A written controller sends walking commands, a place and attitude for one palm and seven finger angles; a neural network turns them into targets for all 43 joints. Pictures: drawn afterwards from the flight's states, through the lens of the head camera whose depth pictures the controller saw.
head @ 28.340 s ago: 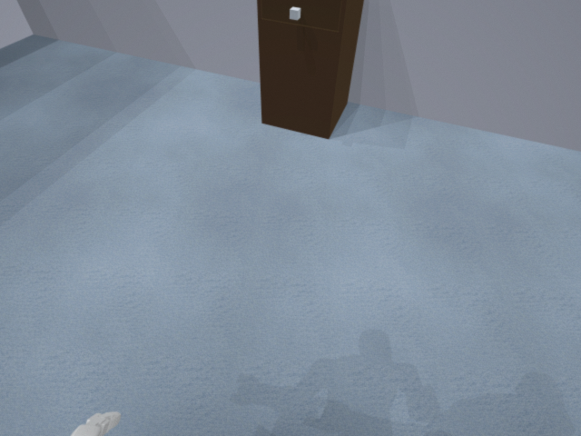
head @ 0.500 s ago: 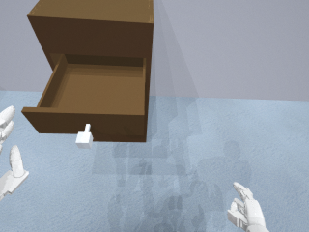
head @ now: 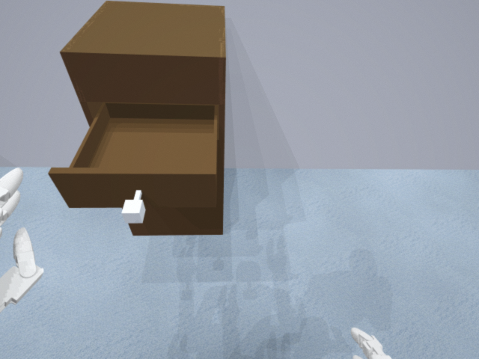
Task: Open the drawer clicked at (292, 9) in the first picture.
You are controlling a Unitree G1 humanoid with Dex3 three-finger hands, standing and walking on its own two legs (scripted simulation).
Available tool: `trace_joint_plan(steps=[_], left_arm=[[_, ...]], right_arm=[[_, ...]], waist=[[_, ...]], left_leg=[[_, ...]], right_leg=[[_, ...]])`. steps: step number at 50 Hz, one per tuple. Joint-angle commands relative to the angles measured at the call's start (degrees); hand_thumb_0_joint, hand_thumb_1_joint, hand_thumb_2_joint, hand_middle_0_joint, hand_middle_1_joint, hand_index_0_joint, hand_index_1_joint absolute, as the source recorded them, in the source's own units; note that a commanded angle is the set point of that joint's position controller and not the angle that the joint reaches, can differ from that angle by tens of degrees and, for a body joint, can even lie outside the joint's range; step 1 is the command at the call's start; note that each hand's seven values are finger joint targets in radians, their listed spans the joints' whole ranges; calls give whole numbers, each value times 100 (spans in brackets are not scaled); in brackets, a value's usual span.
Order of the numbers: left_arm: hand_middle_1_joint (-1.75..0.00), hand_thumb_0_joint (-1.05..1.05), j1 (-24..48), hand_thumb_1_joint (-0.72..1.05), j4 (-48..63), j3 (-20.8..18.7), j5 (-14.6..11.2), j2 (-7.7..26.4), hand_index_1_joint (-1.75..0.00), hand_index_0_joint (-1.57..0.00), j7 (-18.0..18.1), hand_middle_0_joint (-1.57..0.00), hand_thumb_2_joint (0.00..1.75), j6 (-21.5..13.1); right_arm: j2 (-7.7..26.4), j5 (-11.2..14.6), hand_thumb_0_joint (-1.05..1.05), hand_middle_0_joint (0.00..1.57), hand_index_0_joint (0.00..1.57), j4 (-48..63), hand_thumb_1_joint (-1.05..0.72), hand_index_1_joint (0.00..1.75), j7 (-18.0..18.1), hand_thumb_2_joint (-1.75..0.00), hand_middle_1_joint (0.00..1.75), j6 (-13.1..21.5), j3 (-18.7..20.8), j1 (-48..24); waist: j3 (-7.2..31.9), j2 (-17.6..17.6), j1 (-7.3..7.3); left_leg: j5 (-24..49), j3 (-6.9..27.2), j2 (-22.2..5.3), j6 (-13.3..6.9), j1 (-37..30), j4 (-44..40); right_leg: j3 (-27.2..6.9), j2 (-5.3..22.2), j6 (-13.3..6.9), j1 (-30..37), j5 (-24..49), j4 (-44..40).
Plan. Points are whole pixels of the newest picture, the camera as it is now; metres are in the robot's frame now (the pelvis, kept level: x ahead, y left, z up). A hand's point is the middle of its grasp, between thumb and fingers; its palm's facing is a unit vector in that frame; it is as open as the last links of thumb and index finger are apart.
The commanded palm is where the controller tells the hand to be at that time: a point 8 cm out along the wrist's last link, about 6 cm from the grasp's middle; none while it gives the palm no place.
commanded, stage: stop stepping back and stand still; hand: left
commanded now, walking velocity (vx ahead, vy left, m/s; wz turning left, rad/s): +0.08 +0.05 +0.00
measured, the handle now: (135, 204) +0.48 +0.26 -0.09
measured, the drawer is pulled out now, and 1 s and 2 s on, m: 0.30 0.30 0.30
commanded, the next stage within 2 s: let the arm hang, fingers relaxed in 0.18 s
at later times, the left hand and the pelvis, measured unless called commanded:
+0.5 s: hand out of the picture +0.15 +0.19 -0.13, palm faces +0.06 -0.96 -0.26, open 7.4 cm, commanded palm none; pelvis +0.01 -0.01 -0.02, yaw +2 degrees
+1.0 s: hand out of the picture +0.02 +0.17 -0.17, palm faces +0.10 -0.98 -0.20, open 7.3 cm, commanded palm none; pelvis +0.03 +0.00 +0.01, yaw +3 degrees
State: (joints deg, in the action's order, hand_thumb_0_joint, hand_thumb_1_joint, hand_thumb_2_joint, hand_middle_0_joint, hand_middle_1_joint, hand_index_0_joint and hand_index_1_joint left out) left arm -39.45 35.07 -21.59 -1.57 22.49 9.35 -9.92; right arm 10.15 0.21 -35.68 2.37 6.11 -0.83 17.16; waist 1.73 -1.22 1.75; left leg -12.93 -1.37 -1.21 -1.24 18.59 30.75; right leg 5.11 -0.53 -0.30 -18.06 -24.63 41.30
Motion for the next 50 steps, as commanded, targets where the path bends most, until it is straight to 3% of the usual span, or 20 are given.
trace_joint_plan(steps=[1, 2, 3, 4, 7, 10, 12, 13, 14, 15, 16, 19, 23, 25, 26, 27, 28, 31, 34, 50], left_arm=[[-30, 0, 649, 90, 1017, -532, 54, 852, -30, -20, 38, -20, 90, -446], [-30, 0, 671, 90, 851, -619, 16, 953, -30, -20, 21, -20, 90, -453], [-30, 0, 680, 90, 662, -687, -83, 954, -30, -20, 33, -20, 90, -445], [-30, 0, 753, 90, 635, -526, -93, 772, -30, -20, 20, -20, 90, -475], [-30, 0, 202, 90, 557, -555, -99, 706, -30, -20, -27, -20, 90, -526], [-30, 0, 185, 90, 894, -627, -38, 824, -30, -20, 53, -20, 90, -601], [-30, 0, 210, 90, 1153, -546, -60, 793, -30, -20, 115, -20, 90, -583], [-30, 0, 166, 90, 1268, -509, -87, 766, -30, -20, 119, -20, 90, -574], [-30, 0, 871, 90, -3771, 1576, 585, -602, -30, -20, -679, -20, 90, 502], [-30, 0, 845, 90, -3799, 1530, 421, -748, -30, -20, -779, -20, 90, 925], [-30, 0, 967, 90, -3632, 1595, 481, -775, -30, -20, -774, -20, 90, 1063], [-30, 0, 1779, 90, -4338, 1700, 405, -679, -30, -20, -830, -20, 90, 998], [-30, 0, 1677, 90, -6069, 1706, 356, -455, -30, -20, -870, -20, 90, 1047], [-30, 0, 1678, 90, -6687, 1672, 363, 126, -30, -20, -858, -20, 90, 1019], [-30, 0, 2004, 90, -6888, 1720, 354, 280, -30, -20, -893, -20, 90, 1018], [-30, 0, 2355, 90, -7078, 1786, 337, 182, -30, -20, -917, -20, 90, 1039], [-30, 0, 2540, 90, -7267, 1808, 312, -14, -30, -20, -883, -20, 90, 1052], [-30, 0, 2291, 90, -7874, 1778, 267, -479, -30, -20, -824, -20, 90, 940], [-30, 0, 2134, 90, -8354, 1840, 229, -675, -30, -20, -779, -20, 90, 967], [-30, 0, 1971, 90, -9748, 1997, 204, -822, -30, -20, -736, -20, 90, 982]], right_arm=[[822, 24, 0, 20, 20, 821, -90, 30, 104, -90, 30, 261, 313, -951], [800, 59, 0, 20, 20, 835, -90, 30, 84, -90, 30, 202, 369, -932], [836, 57, 0, 20, 20, 822, -90, 30, 75, -90, 30, 183, 363, -954], [858, 115, 0, 20, 20, 764, -90, 30, 62, -90, 30, 195, 459, -796], [782, 91, 0, 20, 20, 851, -90, 30, 42, -90, 30, 85, 387, -970], [620, 82, 0, 20, 20, 978, -90, 30, 115, -90, 30, 85, 283, -1168], [682, 65, 0, 20, 20, 985, -90, 30, 145, -90, 30, 173, 296, -1102], [756, 86, 0, 20, 20, 1026, -90, 30, 186, -90, 30, 205, 340, -1119], [1422, -120, 0, 20, 20, -493, -90, 30, -443, -90, 30, 292, 507, -569], [1123, -97, 0, 20, 20, -243, -90, 30, -398, -90, 30, -113, 476, -174], [1258, -148, 0, 20, 20, -85, -90, 30, -326, -90, 30, -241, 502, -192], [1118, -299, 0, 20, 20, -19, -90, 30, -215, -90, 30, -280, 369, -126], [1069, -176, 0, 20, 20, -311, -90, 30, -166, -90, 30, -443, 289, -872], [633, -62, 0, 20, 20, -383, -90, 30, -170, -90, 30, -555, 257, -783], [606, -84, 0, 20, 20, -487, -90, 30, -192, -90, 30, -605, 264, -639], [612, -91, 0, 20, 20, -703, -90, 30, -209, -90, 30, -673, 283, -547], [609, -130, 0, 20, 20, -871, -90, 30, -187, -90, 30, -741, 308, -454], [366, -140, 0, 20, 20, -1288, -90, 30, -117, -90, 30, -666, 286, -97], [374, -112, 0, 20, 20, -1609, -90, 30, -60, -90, 30, -606, 272, 21], [263, -81, 0, 20, 20, -2569, -90, 30, 26, -90, 30, -599, 159, 270]], waist=[[-8, 82, -66], [60, -862, -23], [-99, -1033, -41], [202, -745, 27], [-60, -417, 34], [-19, -592, -89], [-22, -125, -79], [-18, 272, -86], [-143, 1071, 224], [206, 1262, 114], [145, 1186, 124], [693, 26, 60], [560, 300, -477], [107, -292, -352], [-223, -83, -187], [-413, -38, -73], [-640, -735, -37], [-321, 46, -17], [100, 482, -98], [-683, 209, -172]], left_leg=[[-1254, 428, -271, -256, 886, 158], [-1093, 151, 74, -94, 1317, 1379], [-996, 81, 183, -31, 1590, 2188], [-976, 252, 130, 47, 1552, 2659], [-518, 287, -86, 63, 1164, 2089], [-388, -206, -12, -49, 258, 312], [132, -224, 66, -91, -535, -674], [379, 86, -204, -144, -873, -1005], [1995, 1118, -806, -341, -704, -7], [2669, 1587, -1267, -800, -899, -313], [2849, 1819, -1468, -1046, -776, -458], [4104, 1996, -1413, -1222, -1354, -326], [2156, 732, -636, -516, -262, -152], [-940, 245, 252, 29, 540, 555], [-1274, 139, 282, 87, 258, 711], [-1167, 185, 236, 65, -282, 860], [-767, 207, 199, 39, -313, 882], [176, 346, 38, -13, -686, 151], [939, 672, -348, -148, -952, -430], [574, 585, -387, -125, -839, -1118]], right_leg=[[-563, 497, -245, 1479, 531, -2429], [-2075, 1422, -664, 1504, 412, -2932], [-2579, 2038, -934, 1426, 1488, -3001], [-2324, 2102, -901, 1442, 1291, -2861], [-1603, 1807, -994, 922, 2075, -2605], [-919, 1411, -746, 888, 1708, -2444], [-783, 1128, -485, 699, 1343, -2227], [-669, 936, -317, 579, 1405, -1854], [-33, 777, -10, -817, 1692, -47], [-168, 326, 73, -943, -170, 539], [-304, 165, 118, -1199, -1165, 1214], [-668, 125, 134, -1293, -1103, 1578], [-565, 153, 98, 683, 963, -841], [-2437, 1403, -406, 806, 1330, -2262], [-2681, 1768, -797, 155, 795, -2521], [-2403, 1516, -884, -596, -498, -2716], [-2163, 1114, -786, -688, -520, -2814], [-1760, 968, -708, 1, 1522, -2324], [-1136, 501, -397, 517, 1803, -1990], [-962, 477, -306, 739, 1554, -2348]])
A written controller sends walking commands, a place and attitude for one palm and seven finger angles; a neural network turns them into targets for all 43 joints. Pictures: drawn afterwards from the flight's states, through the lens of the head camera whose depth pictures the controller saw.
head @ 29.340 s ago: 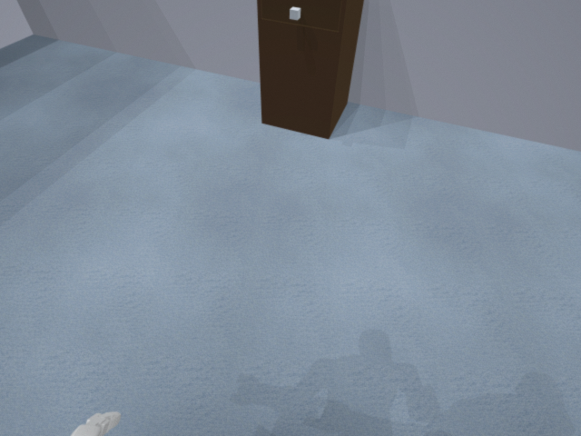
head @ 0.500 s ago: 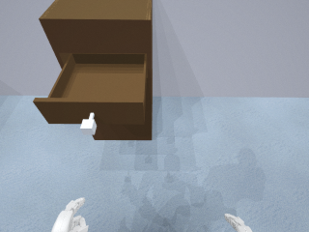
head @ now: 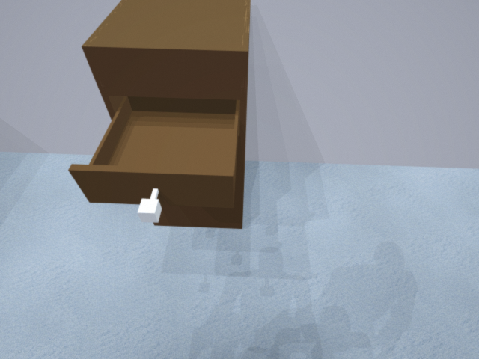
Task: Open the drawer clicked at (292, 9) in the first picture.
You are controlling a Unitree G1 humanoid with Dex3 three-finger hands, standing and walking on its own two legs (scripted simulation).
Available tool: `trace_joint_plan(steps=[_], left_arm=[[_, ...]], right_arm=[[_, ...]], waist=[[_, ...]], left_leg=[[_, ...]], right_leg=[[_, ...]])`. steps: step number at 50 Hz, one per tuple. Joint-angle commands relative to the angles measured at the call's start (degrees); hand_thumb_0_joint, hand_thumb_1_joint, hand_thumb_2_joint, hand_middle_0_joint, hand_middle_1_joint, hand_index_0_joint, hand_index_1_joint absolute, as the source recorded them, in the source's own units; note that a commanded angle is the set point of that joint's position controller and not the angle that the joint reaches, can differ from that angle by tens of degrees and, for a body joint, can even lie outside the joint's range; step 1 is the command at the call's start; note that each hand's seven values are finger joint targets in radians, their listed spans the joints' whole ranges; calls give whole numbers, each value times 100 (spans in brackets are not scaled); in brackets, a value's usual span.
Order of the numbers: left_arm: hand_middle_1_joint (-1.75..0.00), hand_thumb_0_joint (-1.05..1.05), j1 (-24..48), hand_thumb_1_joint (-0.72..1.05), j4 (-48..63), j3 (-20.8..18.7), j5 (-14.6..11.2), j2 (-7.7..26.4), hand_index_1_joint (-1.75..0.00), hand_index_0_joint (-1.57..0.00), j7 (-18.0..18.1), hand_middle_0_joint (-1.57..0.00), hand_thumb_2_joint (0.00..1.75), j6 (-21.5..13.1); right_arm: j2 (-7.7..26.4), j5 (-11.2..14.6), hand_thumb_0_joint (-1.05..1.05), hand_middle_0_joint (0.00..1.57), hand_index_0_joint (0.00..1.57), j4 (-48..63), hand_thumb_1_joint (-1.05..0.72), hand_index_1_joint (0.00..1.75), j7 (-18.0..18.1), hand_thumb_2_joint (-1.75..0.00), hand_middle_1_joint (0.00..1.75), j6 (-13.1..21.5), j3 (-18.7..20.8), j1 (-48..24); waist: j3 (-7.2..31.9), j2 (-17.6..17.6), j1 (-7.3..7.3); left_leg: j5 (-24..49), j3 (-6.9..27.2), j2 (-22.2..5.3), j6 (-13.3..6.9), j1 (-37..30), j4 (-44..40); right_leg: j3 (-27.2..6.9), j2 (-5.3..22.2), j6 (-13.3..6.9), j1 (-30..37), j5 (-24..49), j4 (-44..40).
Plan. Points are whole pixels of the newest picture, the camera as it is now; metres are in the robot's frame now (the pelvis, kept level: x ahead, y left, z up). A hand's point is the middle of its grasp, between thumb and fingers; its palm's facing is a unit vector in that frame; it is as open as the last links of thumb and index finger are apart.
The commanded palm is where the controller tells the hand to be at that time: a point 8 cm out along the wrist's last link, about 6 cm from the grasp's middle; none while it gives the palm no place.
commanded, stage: let the arm hang, fingers relaxed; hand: left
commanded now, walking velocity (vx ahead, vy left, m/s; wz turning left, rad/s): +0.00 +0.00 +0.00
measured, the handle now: (152, 203) +0.46 +0.24 -0.10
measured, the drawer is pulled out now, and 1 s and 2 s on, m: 0.30 0.30 0.30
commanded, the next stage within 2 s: look to check the result in 0.38 s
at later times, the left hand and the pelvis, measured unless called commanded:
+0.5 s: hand out of the picture -0.02 +0.16 -0.18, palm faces +0.04 -0.98 -0.17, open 7.3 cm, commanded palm none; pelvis +0.00 +0.00 +0.00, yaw -1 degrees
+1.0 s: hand out of the picture -0.02 +0.15 -0.18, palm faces +0.05 -0.98 -0.17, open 7.3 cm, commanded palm none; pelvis +0.00 +0.00 +0.00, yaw -1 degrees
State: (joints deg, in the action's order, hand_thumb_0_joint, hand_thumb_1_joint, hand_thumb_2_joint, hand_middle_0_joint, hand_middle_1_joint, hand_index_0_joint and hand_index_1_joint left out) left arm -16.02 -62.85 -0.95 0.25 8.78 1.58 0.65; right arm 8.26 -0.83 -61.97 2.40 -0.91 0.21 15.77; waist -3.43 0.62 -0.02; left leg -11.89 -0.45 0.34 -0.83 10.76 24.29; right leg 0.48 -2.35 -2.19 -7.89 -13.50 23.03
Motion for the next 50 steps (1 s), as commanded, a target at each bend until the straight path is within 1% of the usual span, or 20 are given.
trace_joint_plan(steps=[1, 2, 3, 4, 6, 9, 13, 14, 17, 18, 21, 23, 26, 31, 33, 39, 41, 44, 46, 50], left_arm=[[-30, 0, -390, 90, 19, -67, 23, 506, -30, -20, 43, -20, 90, -74], [-30, 0, -371, 90, -8, -69, 25, 509, -30, -20, 42, -20, 90, -71], [-30, 0, -400, 90, -19, -72, 37, 498, -30, -20, 51, -20, 90, -77], [-30, 0, -375, 90, -30, -67, 30, 463, -30, -20, 52, -20, 90, -72], [-30, 0, -384, 90, -51, -76, 25, 452, -30, -20, 52, -20, 90, -73], [-30, 0, -437, 90, -93, -77, 28, 409, -30, -20, 59, -20, 90, -86], [-30, 0, -496, 90, -127, -84, 31, 388, -30, -20, 66, -20, 90, -103], [-30, 0, -478, 90, -135, -79, 23, 390, -30, -20, 69, -20, 90, -103], [-30, 0, -493, 90, -150, -79, 20, 361, -30, -20, 73, -20, 90, -106], [-30, 0, -519, 90, -156, -81, 31, 357, -30, -20, 83, -20, 90, -111], [-30, 0, -548, 90, -178, -80, 20, 331, -30, -20, 83, -20, 90, -103], [-30, 0, -585, 90, -197, -77, 32, 313, -30, -20, 90, -20, 90, -104], [-30, 0, -599, 90, -208, -74, 21, 298, -30, -20, 87, -20, 90, -111], [-30, 0, -641, 90, -231, -72, 26, 267, -30, -20, 96, -20, 90, -117], [-30, 0, -670, 90, -242, -60, 34, 252, -30, -20, 98, -20, 90, -118], [-30, 0, -673, 90, -239, -70, 31, 239, -30, -20, 102, -20, 90, -134], [-30, 0, -666, 90, -241, -74, 26, 249, -30, -20, 96, -20, 90, -128], [-30, 0, -667, 90, -243, -68, 31, 245, -30, -20, 101, -20, 90, -131], [-30, 0, -648, 90, -235, -68, 24, 255, -30, -20, 97, -20, 90, -127], [-30, 0, -628, 90, -222, -78, 23, 272, -30, -20, 99, -20, 90, -140]], right_arm=[[432, 16, 0, 20, 20, 28, -90, 30, 27, -90, 30, 100, 58, 406], [432, 15, 0, 20, 20, -2, -90, 30, 27, -90, 30, 99, 60, 443], [435, 25, 0, 20, 20, -7, -90, 30, 27, -90, 30, 101, 72, 443], [423, 8, 0, 20, 20, -36, -90, 30, 27, -90, 30, 103, 62, 488], [389, 10, 0, 20, 20, -66, -90, 30, 32, -90, 30, 115, 58, 503], [339, 9, 0, 20, 20, -87, -90, 30, 40, -90, 30, 123, 62, 529], [323, 28, 0, 20, 20, -109, -90, 30, 47, -90, 30, 137, 78, 555], [300, 20, 0, 20, 20, -127, -90, 30, 49, -90, 30, 136, 74, 601], [273, 23, 0, 20, 20, -154, -90, 30, 49, -90, 30, 129, 80, 637], [262, 34, 0, 20, 20, -159, -90, 30, 48, -90, 30, 124, 87, 626], [234, 22, 0, 20, 20, -176, -90, 30, 53, -90, 30, 127, 78, 682], [243, 35, 0, 20, 20, -177, -90, 30, 51, -90, 30, 119, 90, 674], [215, 27, 0, 20, 20, -187, -90, 30, 55, -90, 30, 131, 84, 721], [190, 29, 0, 20, 20, -194, -90, 30, 58, -90, 30, 130, 93, 716], [212, 36, 0, 20, 20, -180, -90, 30, 54, -90, 30, 115, 98, 690], [185, 24, 0, 20, 20, -191, -90, 30, 55, -90, 30, 127, 103, 731], [187, 27, 0, 20, 20, -196, -90, 30, 56, -90, 30, 131, 92, 715], [180, 26, 0, 20, 20, -188, -90, 30, 48, -90, 30, 116, 103, 709], [183, 20, 0, 20, 20, -202, -90, 30, 46, -90, 30, 110, 103, 697], [178, 25, 0, 20, 20, -202, -90, 30, 49, -90, 30, 129, 103, 705]], waist=[[-230, 4, 2], [-268, 0, 11], [-237, -140, -1], [-265, -41, 11], [-263, -57, 1], [-205, 115, -2], [-87, -15, -8], [-70, 23, 9], [-149, 40, 20], [-193, -24, 6], [-201, 110, 23], [-255, -30, 7], [-153, 35, 25], [-221, 85, 27], [-305, 20, 24], [-216, -1, 40], [-270, 34, 26], [-307, -59, 36], [-355, 6, 37], [-188, -53, 28]], left_leg=[[394, 484, -534, -161, -58, -498], [290, 488, -531, -154, -21, -528], [342, 510, -543, -164, -76, -512], [277, 510, -542, -171, -30, -540], [281, 512, -538, -174, -6, -571], [355, 482, -526, -174, -53, -530], [501, 484, -534, -172, -171, -500], [509, 469, -543, -175, -160, -491], [428, 451, -515, -158, -114, -500], [461, 454, -532, -159, -137, -495], [379, 460, -528, -160, -97, -530], [314, 482, -540, -165, -117, -527], [359, 470, -530, -170, -131, -523], [338, 464, -525, -160, -139, -527], [265, 473, -535, -158, -149, -521], [372, 442, -547, -159, -180, -499], [324, 453, -527, -154, -126, -526], [261, 457, -530, -155, -127, -509], [180, 436, -513, -138, -100, -528], [412, 431, -533, -147, -171, -484]], right_leg=[[-524, 643, -120, -341, 371, -533], [-502, 643, -113, -353, 267, -545], [-509, 628, -111, -405, 245, -531], [-490, 638, -107, -374, 216, -534], [-493, 632, -104, -352, 254, -505], [-503, 643, -111, -329, 324, -512], [-505, 641, -110, -338, 430, -474], [-492, 654, -102, -290, 453, -484], [-512, 651, -105, -317, 409, -506], [-501, 636, -108, -394, 399, -497], [-512, 638, -108, -361, 358, -493], [-486, 625, -105, -460, 268, -489], [-515, 643, -106, -366, 338, -498], [-519, 637, -101, -425, 332, -500], [-520, 621, -102, -557, 232, -505], [-526, 636, -100, -467, 349, -511], [-544, 639, -103, -462, 333, -514], [-536, 634, -102, -519, 259, -528], [-569, 629, -113, -551, 197, -541], [-561, 644, -110, -421, 413, -506]])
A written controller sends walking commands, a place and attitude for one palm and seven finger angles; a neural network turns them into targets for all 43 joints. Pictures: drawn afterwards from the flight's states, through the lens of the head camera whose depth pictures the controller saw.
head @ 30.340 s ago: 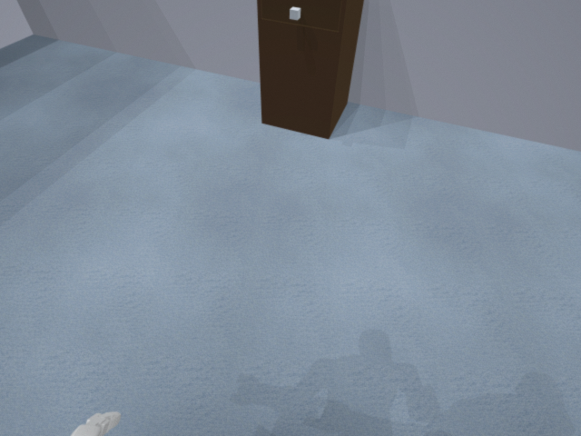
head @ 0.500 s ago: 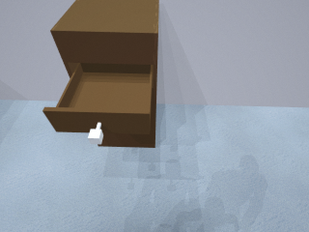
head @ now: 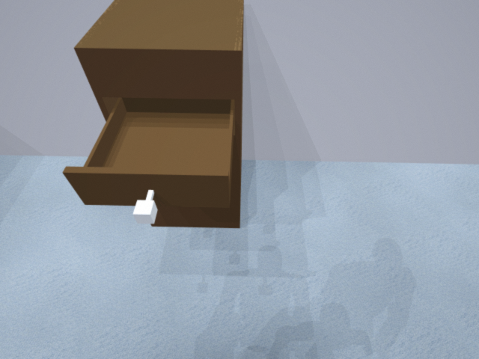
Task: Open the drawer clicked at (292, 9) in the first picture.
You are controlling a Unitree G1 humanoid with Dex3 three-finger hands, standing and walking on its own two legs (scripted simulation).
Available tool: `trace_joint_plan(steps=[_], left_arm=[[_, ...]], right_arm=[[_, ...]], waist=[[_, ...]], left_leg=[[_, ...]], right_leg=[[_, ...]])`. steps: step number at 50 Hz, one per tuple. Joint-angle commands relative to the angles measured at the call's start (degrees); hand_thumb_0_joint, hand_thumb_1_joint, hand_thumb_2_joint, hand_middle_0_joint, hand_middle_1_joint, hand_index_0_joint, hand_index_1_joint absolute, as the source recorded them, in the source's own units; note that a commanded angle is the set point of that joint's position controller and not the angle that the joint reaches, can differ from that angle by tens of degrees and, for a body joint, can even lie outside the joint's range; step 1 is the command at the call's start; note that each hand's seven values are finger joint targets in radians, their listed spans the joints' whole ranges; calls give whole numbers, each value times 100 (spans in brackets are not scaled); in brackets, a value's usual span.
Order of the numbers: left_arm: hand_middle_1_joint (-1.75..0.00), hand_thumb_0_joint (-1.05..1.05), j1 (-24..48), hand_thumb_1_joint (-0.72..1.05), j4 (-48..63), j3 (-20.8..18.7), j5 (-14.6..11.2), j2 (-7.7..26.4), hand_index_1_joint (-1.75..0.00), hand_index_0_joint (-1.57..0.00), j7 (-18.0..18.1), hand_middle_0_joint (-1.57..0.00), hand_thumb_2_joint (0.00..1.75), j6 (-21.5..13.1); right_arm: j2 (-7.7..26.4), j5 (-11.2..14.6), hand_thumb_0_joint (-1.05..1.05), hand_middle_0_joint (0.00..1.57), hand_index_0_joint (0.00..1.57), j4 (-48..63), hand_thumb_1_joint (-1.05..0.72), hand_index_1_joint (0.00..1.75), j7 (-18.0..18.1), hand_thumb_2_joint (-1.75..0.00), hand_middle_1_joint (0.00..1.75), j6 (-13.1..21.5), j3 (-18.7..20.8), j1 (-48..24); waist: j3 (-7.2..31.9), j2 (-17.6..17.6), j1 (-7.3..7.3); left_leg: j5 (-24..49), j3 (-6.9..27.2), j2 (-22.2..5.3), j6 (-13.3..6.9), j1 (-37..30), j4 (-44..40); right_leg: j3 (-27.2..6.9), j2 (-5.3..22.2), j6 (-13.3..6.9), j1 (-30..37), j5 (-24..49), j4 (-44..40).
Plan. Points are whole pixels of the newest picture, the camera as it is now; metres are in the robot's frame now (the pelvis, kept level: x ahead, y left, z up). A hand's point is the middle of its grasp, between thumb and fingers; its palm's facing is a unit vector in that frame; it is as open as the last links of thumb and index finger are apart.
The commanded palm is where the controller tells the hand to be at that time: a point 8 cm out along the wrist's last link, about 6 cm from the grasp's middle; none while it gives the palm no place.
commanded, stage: stand and wait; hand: left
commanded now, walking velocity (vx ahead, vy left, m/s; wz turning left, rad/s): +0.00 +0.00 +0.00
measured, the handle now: (147, 204) +0.46 +0.25 -0.10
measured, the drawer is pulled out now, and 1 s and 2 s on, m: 0.30 0.30 0.30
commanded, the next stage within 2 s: none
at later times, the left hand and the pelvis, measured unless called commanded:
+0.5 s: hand out of the picture -0.01 +0.15 -0.18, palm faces +0.06 -0.98 -0.18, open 7.3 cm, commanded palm none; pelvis +0.01 -0.01 +0.00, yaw +0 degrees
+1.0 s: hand out of the picture +0.00 +0.14 -0.17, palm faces +0.05 -0.98 -0.19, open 7.3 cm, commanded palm none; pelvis +0.01 -0.02 +0.00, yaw +0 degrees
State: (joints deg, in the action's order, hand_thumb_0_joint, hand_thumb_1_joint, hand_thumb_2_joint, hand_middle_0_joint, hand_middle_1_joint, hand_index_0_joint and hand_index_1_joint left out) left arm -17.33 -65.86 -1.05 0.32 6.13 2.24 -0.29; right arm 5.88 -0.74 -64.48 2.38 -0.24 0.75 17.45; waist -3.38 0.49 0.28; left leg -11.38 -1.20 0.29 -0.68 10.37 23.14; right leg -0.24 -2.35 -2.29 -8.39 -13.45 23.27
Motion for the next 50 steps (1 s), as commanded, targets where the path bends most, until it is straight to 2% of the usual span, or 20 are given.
trace_joint_plan(steps=[1, 4, 6, 8, 11, 16, 21, 29, 33, 37, 38, 42, 47, 50], left_arm=[[-30, 0, -504, 90, 82, -72, 14, 534, -30, -20, 35, -20, 90, -50], [-30, 0, -503, 90, 85, -71, 17, 549, -30, -20, 40, -20, 90, -60], [-30, 0, -487, 90, 91, -78, 9, 550, -30, -20, 41, -20, 90, -51], [-30, 0, -533, 90, 78, -76, 19, 521, -30, -20, 43, -20, 90, -59], [-30, 0, -491, 90, 83, -70, 6, 537, -30, -20, 40, -20, 90, -55], [-30, 0, -468, 90, 103, -76, 5, 551, -30, -20, 41, -20, 90, -64], [-30, 0, -467, 90, 105, -90, 5, 567, -30, -20, 45, -20, 90, -76], [-30, 0, -457, 90, 100, -84, 10, 572, -30, -20, 46, -20, 90, -73], [-30, 0, -475, 90, 106, -88, 14, 581, -30, -20, 50, -20, 90, -93], [-30, 0, -451, 90, 124, -100, -1, 622, -30, -20, 48, -20, 90, -93], [-30, 0, -482, 90, 114, -96, 13, 609, -30, -20, 56, -20, 90, -103], [-30, 0, -441, 90, 127, -98, -2, 632, -30, -20, 50, -20, 90, -94], [-30, 0, -429, 90, 127, -95, -1, 636, -30, -20, 41, -20, 90, -86], [-30, 0, -435, 90, 123, -96, 3, 634, -30, -20, 43, -20, 90, -91]], right_arm=[[435, 17, 0, 20, 20, 51, -90, 30, 55, -90, 30, 65, 55, 520], [423, 23, 0, 20, 20, 46, -90, 30, 57, -90, 30, 65, 54, 537], [419, 20, 0, 20, 20, 27, -90, 30, 60, -90, 30, 62, 51, 524], [430, 25, 0, 20, 20, 44, -90, 30, 55, -90, 30, 49, 65, 480], [423, 11, 0, 20, 20, 28, -90, 30, 55, -90, 30, 44, 59, 515], [439, 15, 0, 20, 20, 39, -90, 30, 65, -90, 30, 61, 61, 498], [444, 21, 0, 20, 20, 43, -90, 30, 70, -90, 30, 66, 62, 499], [444, 16, 0, 20, 20, 37, -90, 30, 62, -90, 30, 42, 64, 476], [475, 28, 0, 20, 20, 54, -90, 30, 67, -90, 30, 49, 83, 438], [487, 21, 0, 20, 20, 46, -90, 30, 71, -90, 30, 54, 76, 435], [488, 30, 0, 20, 20, 64, -90, 30, 70, -90, 30, 47, 92, 414], [492, 17, 0, 20, 20, 35, -90, 30, 70, -90, 30, 32, 77, 444], [506, 12, 0, 20, 20, 34, -90, 30, 63, -90, 30, 25, 80, 443], [516, 10, 0, 20, 20, 37, -90, 30, 66, -90, 30, 30, 79, 444]], waist=[[-167, 5, -2], [-149, -55, 1], [-179, 45, -7], [-233, -83, -16], [-246, 50, 3], [-130, 92, 1], [-79, -37, -3], [-291, 34, 1], [-148, -103, -3], [-103, -18, -7], [-117, -120, -7], [-220, 29, 13], [-285, -11, 1], [-213, 28, 13]], left_leg=[[401, 487, -523, -152, -155, -351], [509, 481, -535, -148, -165, -313], [456, 485, -512, -137, -137, -330], [441, 471, -525, -129, -196, -309], [360, 461, -509, -122, -162, -326], [550, 450, -535, -122, -231, -300], [651, 422, -539, -110, -241, -281], [463, 404, -552, -94, -218, -313], [622, 395, -562, -86, -341, -272], [624, 352, -543, -67, -299, -267], [638, 360, -551, -65, -350, -241], [502, 339, -540, -48, -271, -273], [363, 337, -539, -44, -235, -291], [471, 326, -555, -50, -300, -267]], right_leg=[[-511, 643, -98, -360, 448, -534], [-478, 660, -95, -319, 556, -535], [-514, 651, -105, -311, 496, -546], [-500, 648, -104, -435, 446, -563], [-538, 647, -111, -411, 386, -591], [-547, 646, -119, -322, 638, -544], [-532, 668, -111, -204, 871, -544], [-540, 654, -116, -362, 600, -637], [-581, 646, -120, -326, 870, -600], [-573, 683, -117, -190, 1035, -602], [-583, 668, -113, -273, 1061, -604], [-629, 666, -126, -274, 906, -662], [-651, 646, -124, -339, 607, -720], [-665, 646, -133, -324, 729, -707]])
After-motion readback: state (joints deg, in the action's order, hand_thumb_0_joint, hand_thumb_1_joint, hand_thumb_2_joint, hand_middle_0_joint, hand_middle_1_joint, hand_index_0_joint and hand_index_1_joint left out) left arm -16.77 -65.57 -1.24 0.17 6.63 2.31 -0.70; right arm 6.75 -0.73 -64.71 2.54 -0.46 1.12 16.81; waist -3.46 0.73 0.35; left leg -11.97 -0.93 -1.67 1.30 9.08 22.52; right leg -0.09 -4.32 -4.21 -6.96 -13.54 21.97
